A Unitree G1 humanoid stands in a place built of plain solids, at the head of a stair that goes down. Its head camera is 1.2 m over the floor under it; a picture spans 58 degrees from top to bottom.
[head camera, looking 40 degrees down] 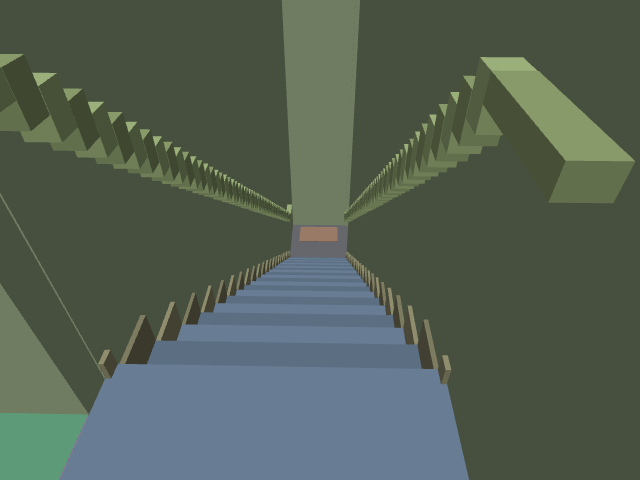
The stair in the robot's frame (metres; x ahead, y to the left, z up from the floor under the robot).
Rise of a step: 0.19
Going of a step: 0.24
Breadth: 1.07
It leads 1 degrees to the right of straight ahead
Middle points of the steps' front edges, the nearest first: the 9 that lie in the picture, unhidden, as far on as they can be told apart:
0.80 0.14 0.00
1.04 0.13 -0.19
1.28 0.13 -0.39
1.52 0.12 -0.58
1.75 0.12 -0.77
1.99 0.12 -0.97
2.23 0.11 -1.16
2.47 0.11 -1.36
2.71 0.10 -1.55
